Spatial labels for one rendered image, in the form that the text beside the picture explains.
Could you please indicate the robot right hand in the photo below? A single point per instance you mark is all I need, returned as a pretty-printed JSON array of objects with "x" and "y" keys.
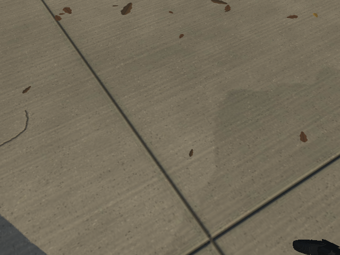
[{"x": 314, "y": 247}]

